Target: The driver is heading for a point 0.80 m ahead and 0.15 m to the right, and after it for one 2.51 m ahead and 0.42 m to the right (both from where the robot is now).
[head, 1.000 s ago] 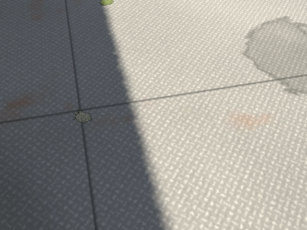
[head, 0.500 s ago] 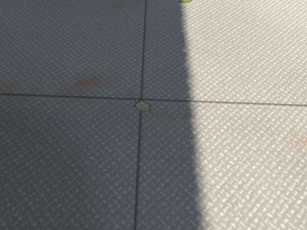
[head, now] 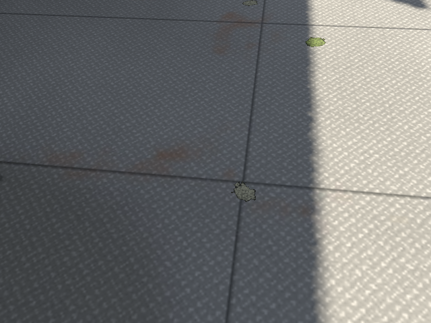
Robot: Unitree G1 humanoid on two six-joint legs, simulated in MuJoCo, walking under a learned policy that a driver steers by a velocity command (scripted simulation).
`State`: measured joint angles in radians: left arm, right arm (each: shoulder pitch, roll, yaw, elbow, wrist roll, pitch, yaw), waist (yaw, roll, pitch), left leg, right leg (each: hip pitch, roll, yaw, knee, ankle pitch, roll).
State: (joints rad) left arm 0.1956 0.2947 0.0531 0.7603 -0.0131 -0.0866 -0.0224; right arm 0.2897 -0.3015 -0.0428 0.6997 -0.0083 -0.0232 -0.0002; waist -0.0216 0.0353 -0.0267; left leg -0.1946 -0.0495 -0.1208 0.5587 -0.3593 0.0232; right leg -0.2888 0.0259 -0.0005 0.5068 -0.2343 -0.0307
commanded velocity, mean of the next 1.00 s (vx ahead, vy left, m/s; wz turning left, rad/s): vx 0.07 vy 0.00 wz -0.32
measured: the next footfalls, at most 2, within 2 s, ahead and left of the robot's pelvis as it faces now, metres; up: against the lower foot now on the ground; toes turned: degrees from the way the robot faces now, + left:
left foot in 0.42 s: +0.24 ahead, +0.08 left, +0.00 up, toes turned -21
right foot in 0.82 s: +0.11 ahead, -0.15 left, +0.00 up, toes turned -23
